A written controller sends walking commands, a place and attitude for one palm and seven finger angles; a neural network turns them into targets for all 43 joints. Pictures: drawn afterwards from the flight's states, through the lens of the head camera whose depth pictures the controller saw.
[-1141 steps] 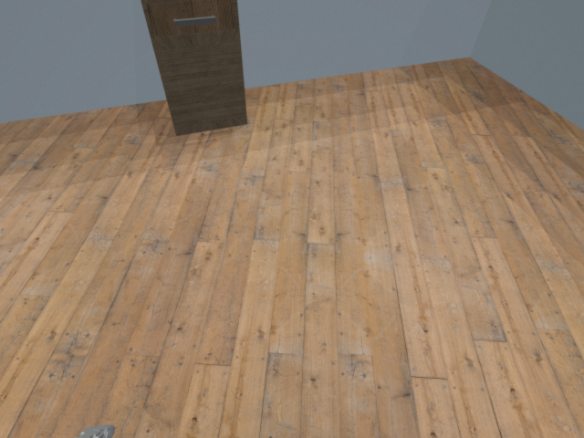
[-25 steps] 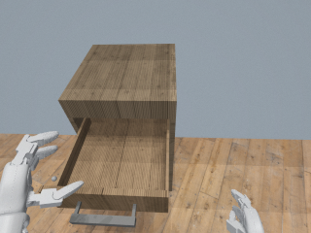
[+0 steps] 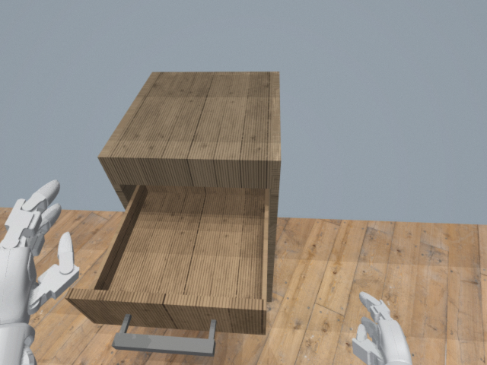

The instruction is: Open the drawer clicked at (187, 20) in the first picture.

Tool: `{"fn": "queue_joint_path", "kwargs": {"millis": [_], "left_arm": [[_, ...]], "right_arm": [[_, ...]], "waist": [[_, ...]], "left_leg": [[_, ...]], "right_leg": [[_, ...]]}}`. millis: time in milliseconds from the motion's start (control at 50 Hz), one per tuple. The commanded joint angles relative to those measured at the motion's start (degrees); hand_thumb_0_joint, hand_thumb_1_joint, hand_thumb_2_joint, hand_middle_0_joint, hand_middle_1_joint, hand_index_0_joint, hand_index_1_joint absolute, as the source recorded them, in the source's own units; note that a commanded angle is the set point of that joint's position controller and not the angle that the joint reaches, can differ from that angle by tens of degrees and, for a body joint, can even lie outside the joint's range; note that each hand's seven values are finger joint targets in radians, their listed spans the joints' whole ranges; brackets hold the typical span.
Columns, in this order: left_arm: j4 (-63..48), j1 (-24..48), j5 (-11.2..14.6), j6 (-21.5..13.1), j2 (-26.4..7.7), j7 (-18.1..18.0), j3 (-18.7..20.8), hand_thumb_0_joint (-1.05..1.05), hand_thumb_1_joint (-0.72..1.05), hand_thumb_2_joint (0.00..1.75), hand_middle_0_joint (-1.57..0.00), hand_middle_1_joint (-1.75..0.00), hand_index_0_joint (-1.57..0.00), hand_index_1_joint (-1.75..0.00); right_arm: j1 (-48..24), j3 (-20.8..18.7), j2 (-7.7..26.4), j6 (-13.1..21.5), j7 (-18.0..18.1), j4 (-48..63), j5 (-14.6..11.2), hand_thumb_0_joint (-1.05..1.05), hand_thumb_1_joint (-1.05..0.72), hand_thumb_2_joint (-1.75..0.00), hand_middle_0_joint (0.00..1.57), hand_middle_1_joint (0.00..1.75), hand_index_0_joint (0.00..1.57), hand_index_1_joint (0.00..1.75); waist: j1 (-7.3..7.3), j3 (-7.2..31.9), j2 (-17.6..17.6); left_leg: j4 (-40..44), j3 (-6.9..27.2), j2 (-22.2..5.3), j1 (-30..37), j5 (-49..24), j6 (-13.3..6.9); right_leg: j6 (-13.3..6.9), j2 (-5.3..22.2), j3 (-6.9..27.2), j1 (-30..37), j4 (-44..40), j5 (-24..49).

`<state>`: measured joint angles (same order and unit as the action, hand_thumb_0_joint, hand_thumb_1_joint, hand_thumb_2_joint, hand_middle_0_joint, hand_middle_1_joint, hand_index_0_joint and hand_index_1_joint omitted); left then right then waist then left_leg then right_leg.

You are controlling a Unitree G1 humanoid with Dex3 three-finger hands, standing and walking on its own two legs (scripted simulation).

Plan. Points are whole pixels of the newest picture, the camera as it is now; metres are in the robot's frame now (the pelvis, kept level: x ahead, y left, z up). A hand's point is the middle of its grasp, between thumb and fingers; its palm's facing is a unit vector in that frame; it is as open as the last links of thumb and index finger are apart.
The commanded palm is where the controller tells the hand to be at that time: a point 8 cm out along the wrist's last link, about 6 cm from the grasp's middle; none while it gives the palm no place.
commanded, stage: draw the hand back to the body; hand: left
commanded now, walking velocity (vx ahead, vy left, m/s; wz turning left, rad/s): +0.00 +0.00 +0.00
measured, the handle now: (167, 333) +0.20 +0.19 -0.14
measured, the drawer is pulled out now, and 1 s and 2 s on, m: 0.30 0.30 0.30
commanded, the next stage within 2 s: step back with the hand held close in 0.04 s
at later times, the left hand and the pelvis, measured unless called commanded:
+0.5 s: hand (68, 282) +0.17 +0.24 +0.15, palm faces +0.24 -0.81 -0.54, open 7.4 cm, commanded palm +0.10 +0.29 +0.17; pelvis -0.03 +0.01 +0.00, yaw -1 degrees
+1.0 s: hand (13, 334) +0.10 +0.26 +0.16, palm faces +0.37 -0.81 -0.45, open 7.4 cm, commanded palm +0.04 +0.30 +0.17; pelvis -0.09 +0.02 -0.01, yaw +0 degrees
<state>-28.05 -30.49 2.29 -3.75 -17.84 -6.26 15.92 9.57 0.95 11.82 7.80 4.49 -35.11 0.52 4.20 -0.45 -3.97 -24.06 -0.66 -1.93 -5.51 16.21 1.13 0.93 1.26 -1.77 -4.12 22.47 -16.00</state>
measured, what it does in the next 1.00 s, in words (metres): shifts its weight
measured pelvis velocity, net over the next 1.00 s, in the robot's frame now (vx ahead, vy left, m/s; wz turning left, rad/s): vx -0.09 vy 0.02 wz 0.00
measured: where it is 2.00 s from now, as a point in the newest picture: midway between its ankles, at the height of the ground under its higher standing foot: outside the picture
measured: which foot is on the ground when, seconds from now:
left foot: down 0.00-1.00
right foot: down 0.00-1.00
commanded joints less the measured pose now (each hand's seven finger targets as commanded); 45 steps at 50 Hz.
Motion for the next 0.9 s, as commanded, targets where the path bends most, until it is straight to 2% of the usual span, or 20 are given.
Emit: {"fn": "queue_joint_path", "kwargs": {"millis": [0, 40, 120, 140, 160, 180, 200, 220, 260, 320, 360, 420, 460, 560, 620, 660, 720, 760, 800, 880], "left_arm": [[-12.3, 3.1, 0.0, -3.7, -9.8, -1.4, 7.0, 0.00, 0.90, 0.90, -0.20, -0.30, -0.20, -0.30], [-12.1, 3.3, 0.1, -3.7, -9.7, -1.3, 6.9, 0.00, 0.90, 0.90, -0.20, -0.30, -0.20, -0.30], [-11.7, 3.0, -0.2, -4.0, -9.4, -1.5, 6.8, 0.00, 0.90, 0.90, -0.20, -0.30, -0.20, -0.30], [-17.8, 11.1, 0.5, -6.7, -16.3, -1.6, 14.0, 0.00, 0.90, 0.90, -0.20, -0.30, -0.20, -0.30], [-16.6, 11.7, 0.0, -7.9, -17.0, -1.4, 15.1, 0.00, 0.90, 0.90, -0.20, -0.30, -0.20, -0.30], [-11.2, 4.1, -0.4, -7.7, -12.5, -1.0, 12.1, 0.00, 0.90, 0.90, -0.20, -0.30, -0.20, -0.30], [-11.3, 1.3, -0.3, -7.6, -10.3, -0.6, 9.8, 0.00, 0.90, 0.90, -0.20, -0.30, -0.20, -0.30], [-11.8, -0.7, -0.3, -8.0, -9.9, -0.5, 9.5, 0.00, 0.90, 0.90, -0.20, -0.30, -0.20, -0.30], [-14.1, -3.5, -0.3, -8.4, -10.2, -0.4, 9.7, 0.00, 0.90, 0.90, -0.20, -0.30, -0.20, -0.30], [-15.6, -7.5, -0.3, -8.6, -11.6, -0.9, 11.4, 0.00, 0.90, 0.90, -0.20, -0.30, -0.20, -0.30], [-17.7, -7.8, -0.2, -9.0, -13.8, -1.2, 13.3, 0.00, 0.90, 0.90, -0.20, -0.30, -0.20, -0.30], [-17.8, -9.6, 0.1, -9.1, -13.4, -1.6, 13.6, 0.00, 0.90, 0.90, -0.20, -0.30, -0.20, -0.30], [-19.1, -9.1, 0.2, -9.3, -14.0, -1.8, 13.8, 0.00, 0.90, 0.90, -0.20, -0.30, -0.20, -0.30], [-19.9, -8.7, 0.2, -9.6, -13.4, -2.6, 13.3, 0.00, 0.90, 0.90, -0.20, -0.30, -0.20, -0.30], [-20.3, -8.6, 0.2, -10.1, -12.5, -2.9, 12.5, 0.00, 0.90, 0.90, -0.20, -0.30, -0.20, -0.30], [-21.4, -8.0, 0.0, -10.6, -13.5, -3.2, 13.4, 0.00, 0.90, 0.90, -0.20, -0.30, -0.20, -0.30], [-20.9, -7.2, 0.1, -11.1, -12.6, -3.5, 12.8, 0.00, 0.90, 0.90, -0.20, -0.30, -0.20, -0.30], [-20.3, -6.8, 0.0, -11.4, -13.3, -3.8, 13.6, 0.00, 0.90, 0.90, -0.20, -0.30, -0.20, -0.30], [-20.4, -5.8, 0.0, -11.7, -12.2, -3.9, 12.1, 0.00, 0.90, 0.90, -0.20, -0.30, -0.20, -0.30], [-20.2, -4.6, -0.3, -11.9, -12.5, -4.7, 11.8, 0.00, 0.90, 0.90, -0.20, -0.30, -0.20, -0.30]], "right_arm": [[-7.6, -1.9, 5.2, 3.4, 0.6, 9.4, -0.3, 0.00, -0.90, -0.90, 0.20, 0.30, 0.20, 0.30], [-7.7, -1.9, 5.3, 3.3, 0.6, 9.6, -0.4, 0.00, -0.90, -0.90, 0.20, 0.30, 0.20, 0.30], [-7.6, -2.1, 5.4, 3.5, 0.6, 9.1, -0.3, 0.00, -0.90, -0.90, 0.20, 0.30, 0.20, 0.30], [-6.4, -1.3, 6.5, 1.7, 0.4, 11.6, -0.9, 0.00, -0.90, -0.90, 0.20, 0.30, 0.20, 0.30], [-6.2, -1.4, 5.6, 1.0, 0.5, 10.8, -0.7, 0.00, -0.90, -0.90, 0.20, 0.30, 0.20, 0.30], [-6.9, -1.8, 5.9, 0.0, 0.6, 9.9, -0.3, 0.00, -0.90, -0.90, 0.20, 0.30, 0.20, 0.30], [-7.3, -2.2, 6.6, -0.7, 0.4, 10.8, -0.5, 0.00, -0.90, -0.90, 0.20, 0.30, 0.20, 0.30], [-7.4, -2.5, 6.9, -1.3, 0.2, 11.0, -0.4, 0.00, -0.90, -0.90, 0.20, 0.30, 0.20, 0.30], [-7.9, -2.9, 7.1, -1.9, 0.1, 11.8, -0.4, 0.00, -0.90, -0.90, 0.20, 0.30, 0.20, 0.30], [-7.7, -3.8, 6.8, -3.4, -0.1, 12.8, -0.7, 0.00, -0.90, -0.90, 0.20, 0.30, 0.20, 0.30], [-8.4, -4.1, 6.7, -3.7, 0.1, 13.2, -0.8, 0.00, -0.90, -0.90, 0.20, 0.30, 0.20, 0.30], [-7.8, -4.4, 6.4, -4.3, 0.2, 13.6, -1.1, 0.00, -0.90, -0.90, 0.20, 0.30, 0.20, 0.30], [-8.0, -4.5, 6.4, -4.1, 0.5, 13.6, -1.1, 0.00, -0.90, -0.90, 0.20, 0.30, 0.20, 0.30], [-7.2, -4.5, 6.6, -2.9, 0.6, 13.3, -1.0, 0.00, -0.90, -0.90, 0.20, 0.30, 0.20, 0.30], [-6.5, -4.3, 6.7, -2.0, 0.4, 13.5, -1.1, 0.00, -0.90, -0.90, 0.20, 0.30, 0.20, 0.30], [-6.5, -4.3, 6.8, -1.3, 0.5, 13.3, -1.0, 0.00, -0.90, -0.90, 0.20, 0.30, 0.20, 0.30], [-5.7, -4.1, 6.7, -0.5, 0.3, 13.2, -1.2, 0.00, -0.90, -0.90, 0.20, 0.30, 0.20, 0.30], [-5.5, -4.3, 6.6, 0.0, 0.5, 12.7, -1.2, 0.00, -0.90, -0.90, 0.20, 0.30, 0.20, 0.30], [-4.9, -4.1, 6.6, 0.2, 0.3, 12.6, -1.2, 0.00, -0.90, -0.90, 0.20, 0.30, 0.20, 0.30], [-4.1, -4.2, 6.7, 0.6, 0.5, 11.4, -1.3, 0.00, -0.90, -0.90, 0.20, 0.30, 0.20, 0.30]], "waist": [[-0.41, 4.2, 0.7], [-0.41, 4.0, 2.0], [-0.36, 4.1, 0.3], [-3.08, -3.7, 3.1], [-3.22, -2.6, 3.8], [-3.39, -1.8, 6.4], [-3.58, 0.4, 5.5], [-3.40, 3.0, 4.4], [-3.22, 7.2, 0.9], [-3.23, 11.1, 4.1], [-3.14, 12.3, 3.0], [-3.28, 11.5, 3.4], [-3.33, 11.4, 2.0], [-3.40, 9.0, 0.0], [-3.58, 7.5, -1.0], [-3.61, 7.3, -1.9], [-4.00, 5.8, 0.2], [-4.22, 5.2, 2.0], [-4.64, 4.1, 2.9], [-4.98, 3.7, 4.7]], "left_leg": [[2.2, -0.9, -0.6, 2.8, -19.8, -1.4], [2.3, -0.9, -0.6, 2.6, -19.1, -1.6], [2.2, -1.2, -0.6, 3.1, -18.6, -1.5], [0.5, -0.8, -0.9, -3.0, -14.0, -2.4], [0.3, 0.1, -0.6, -3.6, -11.0, -2.2], [-0.2, 0.2, -0.6, -3.2, -11.5, -2.4], [-0.1, 0.0, -0.9, -2.7, -13.4, -2.5], [-0.4, -0.2, -1.1, -2.4, -15.3, -2.7], [-0.5, -0.5, -1.4, -1.3, -20.4, -2.6], [-1.3, -0.2, -2.2, -1.6, -25.7, -2.5], [-1.6, 0.0, -2.5, -1.5, -28.3, -2.4], [-1.7, 0.6, -3.0, -3.3, -29.1, -2.3], [-1.8, 0.7, -3.2, -3.8, -28.1, -2.2], [0.1, 2.3, -4.3, -9.3, -19.9, -2.7], [1.4, 3.3, -5.1, -14.0, -12.5, -3.3], [2.4, 4.0, -5.3, -16.9, -6.6, -3.6], [1.8, 4.3, -4.6, -20.4, 1.2, -3.6], [0.5, 4.0, -3.6, -19.5, 4.9, -3.3], [-1.2, 3.6, -2.4, -18.3, 7.2, -2.9], [-6.4, 3.0, -1.0, -12.2, 8.0, -1.8]], "right_leg": [[-1.4, 0.1, -2.4, -1.7, -2.6, 18.0], [-1.2, 0.0, -2.4, -1.8, -2.6, 17.5], [-1.4, -0.1, -2.3, -2.3, -3.0, 16.7], [-1.1, 2.0, 2.5, -8.6, -5.8, 20.5], [-1.3, 3.1, 2.9, -8.6, -6.1, 20.4], [-1.1, 2.9, 2.5, -8.8, -5.9, 20.5], [-1.1, 3.2, 2.4, -7.6, -4.7, 22.1], [-0.9, 3.3, 1.9, -6.5, -3.8, 22.9], [-1.0, 3.4, 1.7, -4.6, -1.7, 25.9], [-0.6, 3.2, 0.7, -2.6, 0.8, 28.5], [-0.6, 3.2, 0.8, -2.9, 2.1, 29.6], [-0.5, 2.8, 0.1, -3.5, 3.2, 27.2], [-0.6, 2.9, 0.5, -4.6, 3.5, 25.9], [-0.5, 2.3, 0.7, -5.4, 4.8, 17.7], [-0.5, 2.2, 0.6, -5.2, 6.3, 13.2], [-0.6, 2.1, 1.3, -4.5, 6.9, 11.3], [-0.7, 2.6, 2.4, -5.3, 6.0, 8.7], [-1.3, 3.2, 4.1, -8.1, 3.2, 6.0], [-1.8, 4.1, 5.3, -11.6, 0.5, 1.5], [-3.4, 6.3, 6.7, -19.8, -3.3, -6.1]]}}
